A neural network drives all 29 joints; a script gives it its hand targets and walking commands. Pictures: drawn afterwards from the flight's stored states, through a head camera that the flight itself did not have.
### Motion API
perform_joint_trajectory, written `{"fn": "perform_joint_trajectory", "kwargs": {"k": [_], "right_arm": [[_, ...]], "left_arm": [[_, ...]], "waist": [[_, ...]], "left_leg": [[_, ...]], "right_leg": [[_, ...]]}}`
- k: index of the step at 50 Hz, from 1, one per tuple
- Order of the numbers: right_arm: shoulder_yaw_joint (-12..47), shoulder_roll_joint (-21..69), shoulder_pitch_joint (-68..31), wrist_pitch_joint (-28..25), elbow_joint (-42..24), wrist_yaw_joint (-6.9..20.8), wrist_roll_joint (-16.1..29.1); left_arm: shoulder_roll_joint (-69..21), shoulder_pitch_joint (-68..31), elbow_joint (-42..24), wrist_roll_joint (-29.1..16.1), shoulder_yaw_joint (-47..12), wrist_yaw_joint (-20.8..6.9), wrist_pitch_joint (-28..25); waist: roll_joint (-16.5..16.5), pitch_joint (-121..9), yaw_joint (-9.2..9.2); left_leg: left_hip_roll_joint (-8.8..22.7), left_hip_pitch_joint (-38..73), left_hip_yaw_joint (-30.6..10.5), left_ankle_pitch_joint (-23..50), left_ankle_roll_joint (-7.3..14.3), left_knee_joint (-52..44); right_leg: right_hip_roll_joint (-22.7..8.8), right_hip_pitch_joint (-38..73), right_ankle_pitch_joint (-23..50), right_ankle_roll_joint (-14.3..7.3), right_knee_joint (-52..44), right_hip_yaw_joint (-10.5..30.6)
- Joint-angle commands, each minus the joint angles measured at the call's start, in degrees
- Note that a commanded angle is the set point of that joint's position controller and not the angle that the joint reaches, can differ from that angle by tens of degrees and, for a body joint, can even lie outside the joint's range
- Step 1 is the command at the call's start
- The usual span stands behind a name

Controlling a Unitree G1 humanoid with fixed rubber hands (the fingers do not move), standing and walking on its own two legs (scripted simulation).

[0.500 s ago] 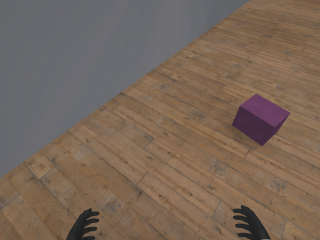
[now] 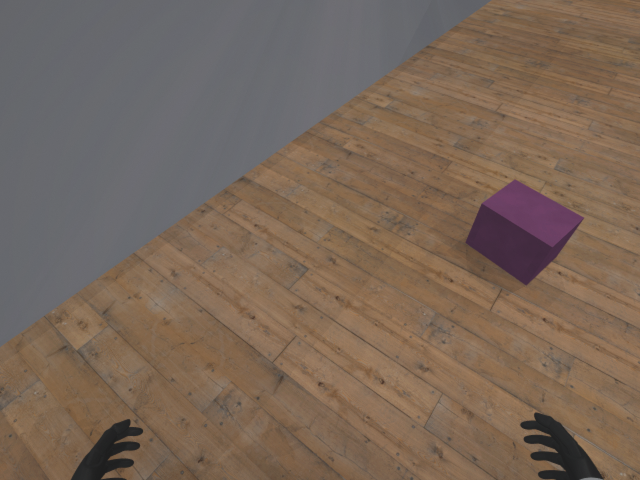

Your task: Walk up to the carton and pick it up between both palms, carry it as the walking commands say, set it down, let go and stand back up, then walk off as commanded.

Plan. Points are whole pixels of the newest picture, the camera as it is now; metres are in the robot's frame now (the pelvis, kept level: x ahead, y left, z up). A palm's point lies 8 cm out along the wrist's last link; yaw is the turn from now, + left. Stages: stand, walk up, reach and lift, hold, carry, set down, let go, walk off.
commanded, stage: stand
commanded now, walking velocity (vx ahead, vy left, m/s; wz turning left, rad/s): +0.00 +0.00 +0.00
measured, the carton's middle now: (520, 231) +1.08 -0.78 -0.64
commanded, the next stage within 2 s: walk up in 1.98 s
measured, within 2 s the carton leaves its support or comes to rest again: neither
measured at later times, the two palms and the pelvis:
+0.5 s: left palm out of the picture +0.12 +0.30 -0.07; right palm out of the picture +0.12 -0.30 -0.07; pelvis +0.00 +0.00 +0.02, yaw +0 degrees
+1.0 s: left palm out of the picture +0.10 +0.31 -0.07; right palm out of the picture +0.10 -0.31 -0.07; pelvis +0.00 +0.00 +0.03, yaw +0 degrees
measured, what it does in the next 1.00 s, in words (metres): stands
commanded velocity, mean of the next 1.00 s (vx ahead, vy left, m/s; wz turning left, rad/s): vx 0.00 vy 0.00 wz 0.00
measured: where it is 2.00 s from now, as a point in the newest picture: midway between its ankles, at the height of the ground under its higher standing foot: outside the picture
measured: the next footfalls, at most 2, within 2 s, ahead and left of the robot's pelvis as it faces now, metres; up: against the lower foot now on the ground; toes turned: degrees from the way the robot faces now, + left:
none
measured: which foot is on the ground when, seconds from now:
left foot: down 0.00-1.00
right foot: down 0.00-1.00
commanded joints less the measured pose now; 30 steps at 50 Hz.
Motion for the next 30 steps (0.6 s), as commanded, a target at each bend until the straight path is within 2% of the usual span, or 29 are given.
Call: {"fn": "perform_joint_trajectory", "kwargs": {"k": [1, 30], "right_arm": [[-2.14, -9.47, -2.47, -0.75, -2.74, -0.26, 0.15], [-0.31, -9.86, -5.75, 0.20, 10.25, -0.09, 0.67]], "left_arm": [[9.50, -2.56, -2.60, -0.18, 2.19, 0.24, -0.75], [9.98, -5.53, 10.27, -0.77, 0.30, 0.11, 0.15]], "waist": [[0.16, -4.07, 0.03], [0.08, -2.67, 0.03]], "left_leg": [[4.38, 1.68, -5.37, 10.68, 3.78, -7.92], [5.87, 9.72, -5.48, 14.98, 2.13, -20.32]], "right_leg": [[-4.37, 1.94, 10.83, -3.84, -7.80, 5.36], [-6.02, 9.52, 14.93, -2.19, -20.18, 5.52]]}}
